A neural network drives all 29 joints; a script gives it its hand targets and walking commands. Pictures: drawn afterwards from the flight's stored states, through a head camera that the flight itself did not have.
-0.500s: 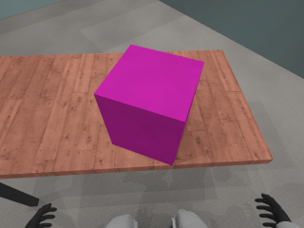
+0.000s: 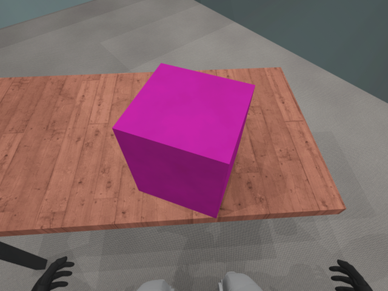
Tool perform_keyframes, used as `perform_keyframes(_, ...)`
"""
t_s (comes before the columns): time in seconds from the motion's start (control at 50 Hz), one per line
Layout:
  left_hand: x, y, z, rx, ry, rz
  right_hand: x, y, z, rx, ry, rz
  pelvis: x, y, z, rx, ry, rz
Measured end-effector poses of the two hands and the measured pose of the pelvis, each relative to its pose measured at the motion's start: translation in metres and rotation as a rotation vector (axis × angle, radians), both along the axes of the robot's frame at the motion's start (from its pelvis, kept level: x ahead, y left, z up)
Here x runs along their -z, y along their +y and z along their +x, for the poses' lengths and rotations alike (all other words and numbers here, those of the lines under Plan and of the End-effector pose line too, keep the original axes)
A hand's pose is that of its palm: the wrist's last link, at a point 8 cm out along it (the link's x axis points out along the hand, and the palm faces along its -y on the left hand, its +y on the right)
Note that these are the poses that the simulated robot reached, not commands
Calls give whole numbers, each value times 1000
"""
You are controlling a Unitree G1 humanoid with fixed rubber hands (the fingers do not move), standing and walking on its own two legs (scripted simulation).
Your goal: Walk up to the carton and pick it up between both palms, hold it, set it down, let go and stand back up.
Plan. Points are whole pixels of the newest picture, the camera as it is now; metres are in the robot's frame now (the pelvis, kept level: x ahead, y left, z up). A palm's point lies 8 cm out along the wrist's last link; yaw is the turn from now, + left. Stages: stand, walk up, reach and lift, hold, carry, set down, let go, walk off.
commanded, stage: walk up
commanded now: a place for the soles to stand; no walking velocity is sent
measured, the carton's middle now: (189, 144) +0.41 +0.02 +0.03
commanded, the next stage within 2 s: reach and lift in 0.44 s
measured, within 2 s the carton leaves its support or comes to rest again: neither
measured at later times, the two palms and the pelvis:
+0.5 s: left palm out of the picture +0.12 +0.32 -0.08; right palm out of the picture +0.10 -0.33 -0.09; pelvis +0.00 +0.00 +0.00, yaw +0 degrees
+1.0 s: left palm (54, 258) +0.19 +0.29 -0.05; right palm out of the picture +0.12 -0.29 -0.04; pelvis +0.01 +0.00 +0.02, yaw +0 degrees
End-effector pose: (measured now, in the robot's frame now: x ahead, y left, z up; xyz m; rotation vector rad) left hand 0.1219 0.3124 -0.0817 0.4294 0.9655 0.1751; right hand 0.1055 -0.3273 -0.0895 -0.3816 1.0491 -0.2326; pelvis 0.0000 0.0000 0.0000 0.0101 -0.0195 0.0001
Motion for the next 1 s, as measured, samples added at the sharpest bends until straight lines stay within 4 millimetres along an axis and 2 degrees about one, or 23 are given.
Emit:
perform_keyframes(0.44,-6,-1,6,2,-54,-3,-5,-2,-5,9,-36,-11,0,0,0,1,-6,-1)
perform_keyframes(0.48,-3,2,4,-25,-1,-2,-3,-1,-6,-21,-48,-9,0,1,-2,1,-8,-2)
perform_keyframes(0.56,1,2,4,-92,118,3,-3,1,9,-41,-111,27,2,2,-4,1,-16,-5)
perform_keyframes(0.66,-13,-7,33,-69,53,-10,-16,4,39,-75,-213,21,3,3,-4,1,-17,-5)
perform_keyframes(0.72,-19,-13,48,-45,9,-29,-24,5,47,-79,-258,-4,2,2,-2,2,-19,-5)
perform_keyframes(0.78,-20,-18,54,-33,-1,-58,-31,8,42,-58,-274,-20,-2,1,1,2,-28,-4)
perform_keyframes(0.92,-27,-24,65,-10,-49,-104,-41,25,13,-23,-277,-20,-12,1,6,4,-53,-5)
perform_keyframes(1.0,-31,-22,66,-2,-64,-112,-50,37,10,-14,-321,-14,-16,4,7,4,-59,-9)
